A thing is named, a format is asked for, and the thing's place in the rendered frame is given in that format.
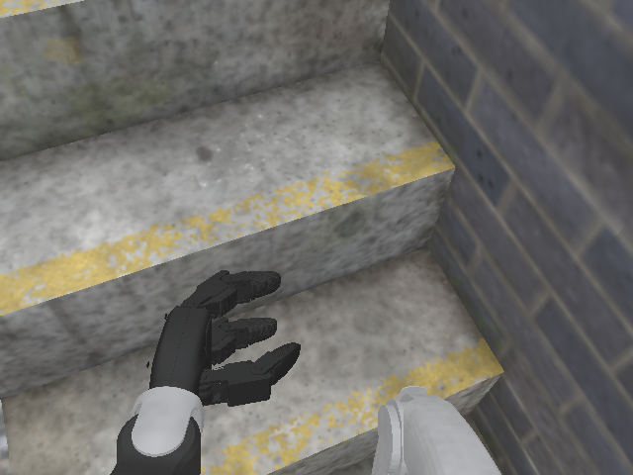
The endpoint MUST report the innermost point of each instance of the robot right thigh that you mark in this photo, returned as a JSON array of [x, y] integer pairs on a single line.
[[426, 435]]

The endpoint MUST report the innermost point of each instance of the robot left forearm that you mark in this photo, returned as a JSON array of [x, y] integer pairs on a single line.
[[163, 437]]

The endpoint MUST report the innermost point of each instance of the left robot hand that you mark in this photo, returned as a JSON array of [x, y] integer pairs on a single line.
[[189, 343]]

